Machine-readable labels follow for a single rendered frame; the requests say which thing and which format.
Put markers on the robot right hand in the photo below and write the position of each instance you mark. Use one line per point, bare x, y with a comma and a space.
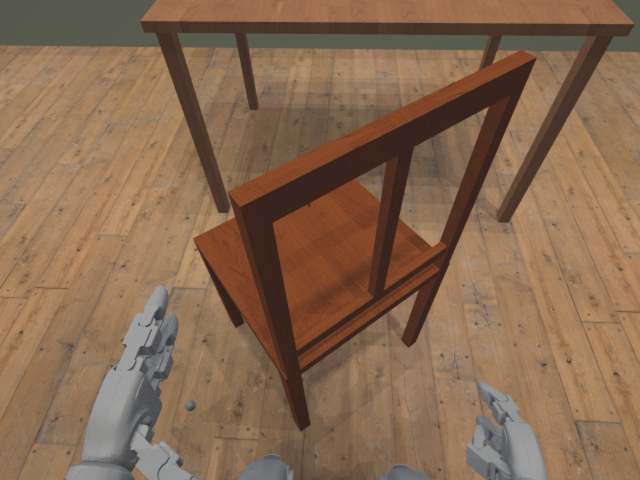
515, 452

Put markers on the chair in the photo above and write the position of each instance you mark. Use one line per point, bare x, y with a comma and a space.
312, 258

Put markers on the table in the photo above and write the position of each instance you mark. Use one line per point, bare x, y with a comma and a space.
599, 20

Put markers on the robot left hand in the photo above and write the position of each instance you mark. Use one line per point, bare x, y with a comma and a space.
130, 392

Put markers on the robot left thigh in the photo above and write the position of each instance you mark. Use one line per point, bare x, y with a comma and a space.
267, 469

